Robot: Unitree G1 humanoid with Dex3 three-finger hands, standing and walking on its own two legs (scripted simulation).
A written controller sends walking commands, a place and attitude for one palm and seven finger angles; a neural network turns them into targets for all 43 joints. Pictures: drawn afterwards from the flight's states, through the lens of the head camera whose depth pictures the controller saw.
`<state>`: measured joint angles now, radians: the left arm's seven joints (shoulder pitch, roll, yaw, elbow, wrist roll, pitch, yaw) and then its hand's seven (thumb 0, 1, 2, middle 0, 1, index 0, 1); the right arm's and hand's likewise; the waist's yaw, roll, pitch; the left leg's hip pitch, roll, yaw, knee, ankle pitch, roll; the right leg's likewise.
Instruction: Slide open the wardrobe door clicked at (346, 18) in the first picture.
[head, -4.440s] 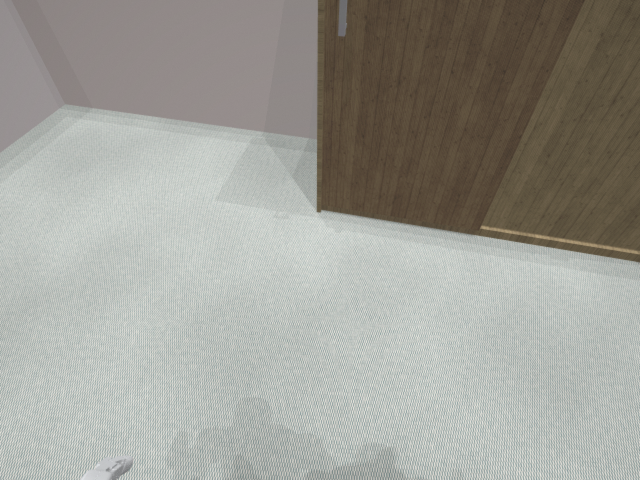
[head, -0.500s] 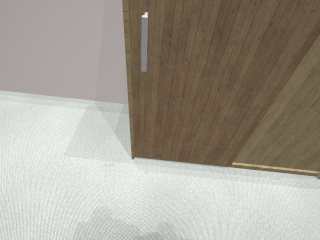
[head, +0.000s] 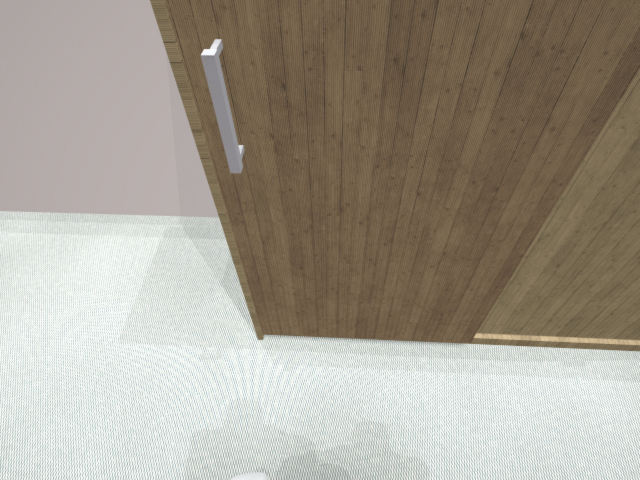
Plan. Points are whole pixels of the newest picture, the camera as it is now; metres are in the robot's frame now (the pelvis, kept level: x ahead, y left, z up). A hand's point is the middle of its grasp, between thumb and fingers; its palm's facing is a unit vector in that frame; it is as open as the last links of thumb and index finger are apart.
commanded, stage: take the last steps up to it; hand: left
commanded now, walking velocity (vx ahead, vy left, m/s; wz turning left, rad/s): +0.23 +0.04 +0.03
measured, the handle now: (227, 111) +0.63 +0.18 +0.13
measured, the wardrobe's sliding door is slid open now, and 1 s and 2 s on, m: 0.00 0.00 0.00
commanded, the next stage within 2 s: come to a stop and stand still in 0.22 s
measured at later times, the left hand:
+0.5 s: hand out of the picture +0.11 +0.22 -0.19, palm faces +0.05 -0.99 -0.16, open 7.4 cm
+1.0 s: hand (223, 455) +0.18 +0.16 -0.14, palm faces +0.00 -0.96 -0.29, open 7.3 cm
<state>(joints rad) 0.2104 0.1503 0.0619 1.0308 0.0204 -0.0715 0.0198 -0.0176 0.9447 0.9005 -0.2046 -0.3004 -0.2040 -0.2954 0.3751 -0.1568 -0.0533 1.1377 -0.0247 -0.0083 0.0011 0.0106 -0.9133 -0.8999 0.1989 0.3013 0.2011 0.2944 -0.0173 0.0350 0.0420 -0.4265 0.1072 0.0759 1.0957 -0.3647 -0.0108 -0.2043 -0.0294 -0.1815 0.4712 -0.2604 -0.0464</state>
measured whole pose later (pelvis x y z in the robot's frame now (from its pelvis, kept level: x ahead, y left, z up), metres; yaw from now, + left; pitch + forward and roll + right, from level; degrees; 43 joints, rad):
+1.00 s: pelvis +0.12 -0.03 +0.01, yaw -2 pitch +0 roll +3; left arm 0.22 0.14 0.03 1.00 0.02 0.01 0.03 0.00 0.93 0.90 -0.21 -0.30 -0.20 -0.30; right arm 0.26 -0.21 -0.07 1.06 -0.02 0.06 0.01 0.01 -0.91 -0.90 0.20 0.30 0.20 0.29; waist -0.01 0.05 0.03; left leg -0.40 0.02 0.02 0.92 -0.37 -0.05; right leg -0.22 -0.05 -0.05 0.47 -0.25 -0.03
